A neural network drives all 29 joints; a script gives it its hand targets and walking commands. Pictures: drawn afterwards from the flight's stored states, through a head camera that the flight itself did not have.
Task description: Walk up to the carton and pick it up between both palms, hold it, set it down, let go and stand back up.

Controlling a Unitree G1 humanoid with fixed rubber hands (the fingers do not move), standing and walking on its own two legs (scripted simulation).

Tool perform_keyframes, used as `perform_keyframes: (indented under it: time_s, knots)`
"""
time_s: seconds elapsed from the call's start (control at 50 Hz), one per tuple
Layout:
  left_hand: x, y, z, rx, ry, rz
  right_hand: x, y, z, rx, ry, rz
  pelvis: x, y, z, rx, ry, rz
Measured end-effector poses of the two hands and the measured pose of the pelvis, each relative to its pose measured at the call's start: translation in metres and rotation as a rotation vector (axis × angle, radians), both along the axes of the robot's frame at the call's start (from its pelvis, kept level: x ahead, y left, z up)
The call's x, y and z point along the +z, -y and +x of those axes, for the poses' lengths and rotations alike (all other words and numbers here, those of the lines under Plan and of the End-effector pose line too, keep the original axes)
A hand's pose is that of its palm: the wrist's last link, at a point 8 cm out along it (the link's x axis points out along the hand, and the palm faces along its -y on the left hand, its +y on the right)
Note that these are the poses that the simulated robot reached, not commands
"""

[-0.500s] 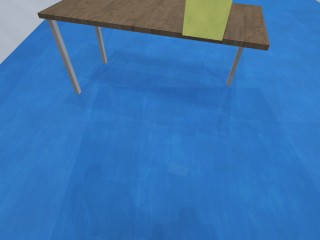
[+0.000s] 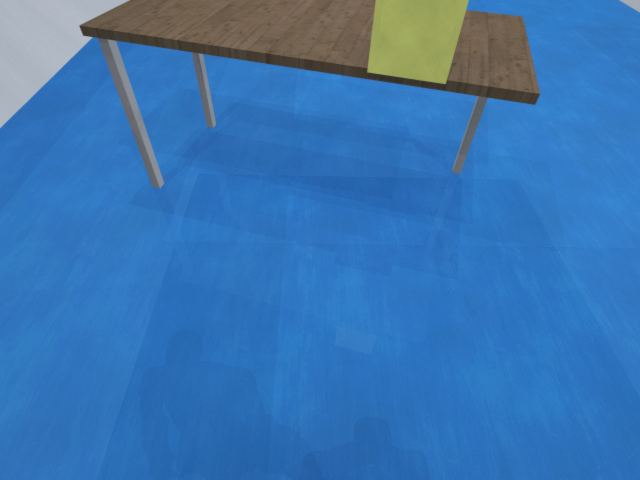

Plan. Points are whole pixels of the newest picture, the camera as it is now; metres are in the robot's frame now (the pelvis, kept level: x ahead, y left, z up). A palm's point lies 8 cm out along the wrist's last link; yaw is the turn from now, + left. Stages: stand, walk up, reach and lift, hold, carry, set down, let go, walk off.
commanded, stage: stand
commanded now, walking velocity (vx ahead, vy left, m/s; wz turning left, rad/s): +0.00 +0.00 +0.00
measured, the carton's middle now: (417, 23) +1.27 -0.28 +0.08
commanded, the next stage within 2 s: none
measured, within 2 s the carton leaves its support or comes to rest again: neither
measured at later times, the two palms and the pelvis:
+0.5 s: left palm out of the picture -0.04 +0.20 -0.15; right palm out of the picture -0.04 -0.19 -0.15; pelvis +0.00 +0.01 +0.00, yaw +0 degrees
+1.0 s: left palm out of the picture -0.06 +0.20 -0.15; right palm out of the picture -0.03 -0.19 -0.15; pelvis +0.00 +0.01 +0.00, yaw +0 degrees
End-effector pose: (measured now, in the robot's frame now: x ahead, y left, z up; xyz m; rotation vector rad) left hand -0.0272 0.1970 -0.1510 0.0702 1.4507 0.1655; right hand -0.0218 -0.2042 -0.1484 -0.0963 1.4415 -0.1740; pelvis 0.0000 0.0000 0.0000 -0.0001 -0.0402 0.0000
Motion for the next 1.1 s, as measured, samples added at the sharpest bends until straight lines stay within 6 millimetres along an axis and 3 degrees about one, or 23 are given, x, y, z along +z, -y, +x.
perform_keyframes:
  time_s: [0.72,0.94,1.1]
  knots:
    - [0.000,-0.004,-0.018,0.000,-0.039,-0.012,-0.001,-0.022,-0.018,-0.007,-0.028,0.026,0.000,-0.012,-0.004,-0.005,-0.006,0.004]
    - [0.003,-0.002,-0.031,0.013,-0.078,-0.012,0.000,-0.017,-0.011,-0.002,-0.017,0.020,0.000,-0.010,-0.003,-0.004,-0.018,0.005]
    - [0.001,0.001,-0.026,0.017,-0.072,-0.017,0.000,-0.015,-0.002,0.003,-0.004,0.019,0.000,-0.008,0.001,-0.003,-0.019,0.003]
